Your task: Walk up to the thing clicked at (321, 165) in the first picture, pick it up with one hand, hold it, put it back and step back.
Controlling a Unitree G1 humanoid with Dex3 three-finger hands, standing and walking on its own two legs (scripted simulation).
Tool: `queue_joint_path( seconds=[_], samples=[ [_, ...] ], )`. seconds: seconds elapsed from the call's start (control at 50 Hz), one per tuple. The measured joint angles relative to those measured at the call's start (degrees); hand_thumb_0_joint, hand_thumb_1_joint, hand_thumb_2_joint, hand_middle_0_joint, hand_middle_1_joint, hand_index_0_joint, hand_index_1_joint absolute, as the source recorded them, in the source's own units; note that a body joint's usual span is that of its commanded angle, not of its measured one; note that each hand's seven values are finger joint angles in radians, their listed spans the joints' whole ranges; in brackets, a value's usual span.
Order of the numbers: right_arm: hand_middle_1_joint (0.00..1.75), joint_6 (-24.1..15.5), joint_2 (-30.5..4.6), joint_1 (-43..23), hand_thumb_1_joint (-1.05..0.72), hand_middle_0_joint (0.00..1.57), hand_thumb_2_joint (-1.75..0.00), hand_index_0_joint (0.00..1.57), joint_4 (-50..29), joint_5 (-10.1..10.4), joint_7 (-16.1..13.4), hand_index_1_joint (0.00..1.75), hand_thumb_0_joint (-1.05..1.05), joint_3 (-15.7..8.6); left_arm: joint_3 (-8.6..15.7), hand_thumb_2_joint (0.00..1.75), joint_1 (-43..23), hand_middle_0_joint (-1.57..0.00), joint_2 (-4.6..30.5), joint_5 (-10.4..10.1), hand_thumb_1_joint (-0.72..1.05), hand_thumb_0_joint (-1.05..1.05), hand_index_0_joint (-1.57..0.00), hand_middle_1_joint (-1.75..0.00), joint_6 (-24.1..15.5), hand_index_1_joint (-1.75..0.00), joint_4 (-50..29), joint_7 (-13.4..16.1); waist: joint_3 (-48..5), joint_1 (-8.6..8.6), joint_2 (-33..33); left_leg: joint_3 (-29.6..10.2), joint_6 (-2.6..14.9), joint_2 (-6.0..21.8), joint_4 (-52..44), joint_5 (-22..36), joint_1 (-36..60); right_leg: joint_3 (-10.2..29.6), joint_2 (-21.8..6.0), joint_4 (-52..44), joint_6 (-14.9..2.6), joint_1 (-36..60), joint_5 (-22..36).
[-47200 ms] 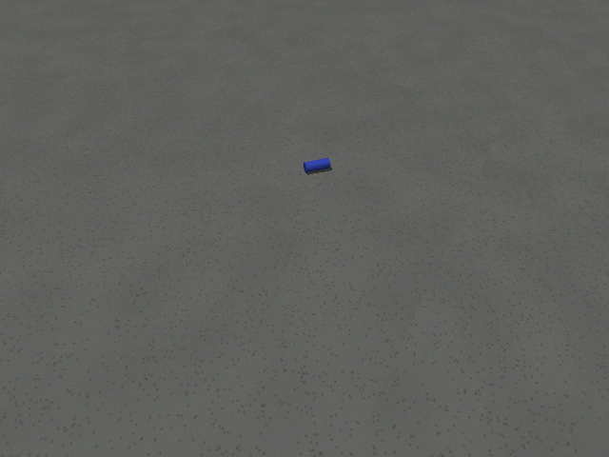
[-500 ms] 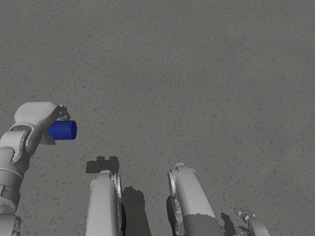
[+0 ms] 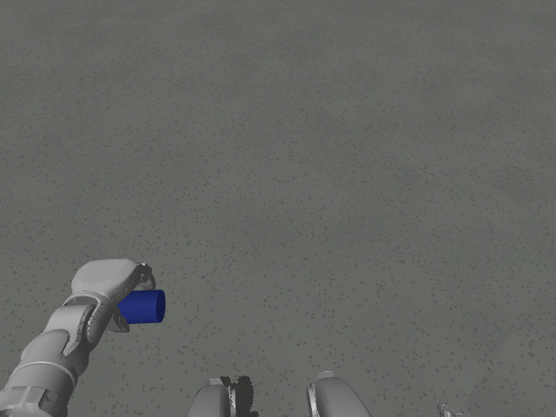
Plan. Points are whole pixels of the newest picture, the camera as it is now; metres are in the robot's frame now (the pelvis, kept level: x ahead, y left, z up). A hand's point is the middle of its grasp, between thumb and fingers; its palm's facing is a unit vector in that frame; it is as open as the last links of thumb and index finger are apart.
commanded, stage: lift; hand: left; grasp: from above
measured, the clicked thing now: (121, 307) +0.35 +0.25 -0.11
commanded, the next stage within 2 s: hold in 0.40 s
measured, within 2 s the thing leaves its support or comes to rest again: neither
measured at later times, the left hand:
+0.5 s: hand (109, 270) +0.36 +0.23 +0.01, palm faces -0.48 -0.03 -0.88, open 8.3 cm
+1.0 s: hand (102, 257) +0.36 +0.22 +0.04, palm faces -0.48 -0.01 -0.88, open 8.2 cm
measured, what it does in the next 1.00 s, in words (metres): rises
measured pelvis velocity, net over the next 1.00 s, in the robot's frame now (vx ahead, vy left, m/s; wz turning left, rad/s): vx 0.06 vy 0.00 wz -0.01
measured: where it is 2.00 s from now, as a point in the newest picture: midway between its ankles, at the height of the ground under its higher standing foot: outside the picture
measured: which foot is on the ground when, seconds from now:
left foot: down 0.00-1.00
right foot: down 0.00-1.00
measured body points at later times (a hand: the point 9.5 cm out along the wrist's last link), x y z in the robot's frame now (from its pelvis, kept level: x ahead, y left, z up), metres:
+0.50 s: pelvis +0.04 +0.01 +0.07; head +0.09 +0.00 +0.52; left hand +0.38 +0.23 +0.06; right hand +0.13 -0.26 -0.05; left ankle +0.07 +0.11 -0.63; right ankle +0.07 -0.14 -0.63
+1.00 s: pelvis +0.06 +0.00 +0.09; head +0.09 -0.01 +0.54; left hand +0.38 +0.22 +0.09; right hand +0.17 -0.26 -0.03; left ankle +0.07 +0.11 -0.63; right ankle +0.07 -0.14 -0.63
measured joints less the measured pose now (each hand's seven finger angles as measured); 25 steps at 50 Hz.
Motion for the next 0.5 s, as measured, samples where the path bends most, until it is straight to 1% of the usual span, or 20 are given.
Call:
queue_joint_path(
  seconds=[0.08,0.2,0.28,0.36,0.5],
  samples=[
    [0.30,-0.89,-0.19,0.30,-0.91,0.21,-0.90,0.20,0.38,0.16,0.27,0.30,0.00,-0.23,-1.14,0.23,0.31,-0.84,-1.35,0.60,0.29,-0.01,-0.86,-0.35,0.12,-0.32,0.34,1.40,1.08,0.62,0.00,0.45,0.06,-0.08,-4.29,1.09,4.71,0.38,-0.13,-4.22,0.06,4.57,1.14],
    [0.30,-1.39,0.20,0.05,-0.91,0.21,-0.90,0.20,0.94,0.35,0.58,0.30,0.00,-0.48,-1.95,0.23,0.35,-0.84,-2.89,1.38,0.28,-0.01,-0.86,-0.37,1.20,-0.34,0.19,2.92,2.50,1.34,-0.16,1.30,0.15,-0.19,-10.44,2.67,11.08,1.12,-0.33,-10.05,0.14,10.57,2.76],
    [0.30,-1.30,0.50,-0.15,-0.91,0.21,-0.90,0.20,1.14,0.41,0.78,0.30,0.00,-0.64,-2.16,0.24,-0.21,-0.84,-3.57,0.86,0.27,-0.01,-0.86,-0.38,2.82,-0.35,0.21,3.32,3.25,1.65,-0.30,1.72,0.20,-0.27,-14.20,3.65,14.92,1.48,-0.44,-13.70,0.17,14.25,3.78],
    [0.30,-1.01,0.66,-0.21,-0.91,0.21,-0.90,0.20,1.02,0.46,0.77,0.30,0.00,-0.86,-2.07,0.24,-0.08,-0.84,-3.80,0.19,0.28,-0.01,-0.86,-0.38,3.93,-0.35,-0.19,2.44,3.74,1.75,-0.40,2.14,0.25,-0.35,-17.69,4.51,18.46,1.84,-0.55,-17.12,0.21,17.64,4.72],
    [0.30,-0.15,0.47,0.28,-0.91,0.21,-0.90,0.20,0.26,0.53,0.29,0.30,0.00,-1.12,-2.73,0.23,1.99,-0.84,-3.46,-1.13,0.28,-0.01,-0.86,-0.38,3.91,-0.35,-2.60,-1.40,4.02,2.09,-0.39,2.68,0.38,-0.51,-22.66,5.51,23.87,2.30,-0.76,-22.09,0.28,22.90,5.86]
  ],
)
